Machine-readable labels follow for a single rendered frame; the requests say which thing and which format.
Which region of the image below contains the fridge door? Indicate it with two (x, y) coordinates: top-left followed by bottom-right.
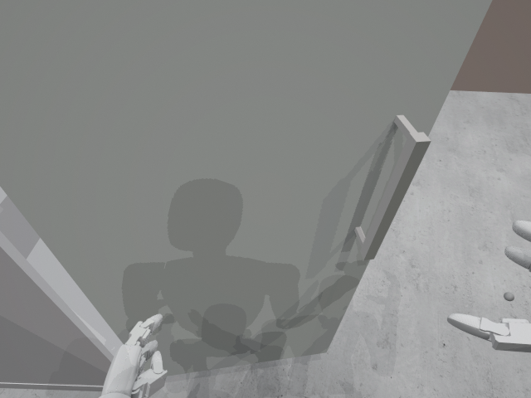
(0, 0), (492, 376)

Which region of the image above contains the right robot hand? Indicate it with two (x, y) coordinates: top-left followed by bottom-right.
(447, 221), (531, 352)

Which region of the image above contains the handle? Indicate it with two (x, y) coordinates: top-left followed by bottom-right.
(354, 115), (431, 260)

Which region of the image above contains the left robot hand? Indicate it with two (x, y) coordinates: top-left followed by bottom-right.
(101, 314), (167, 398)

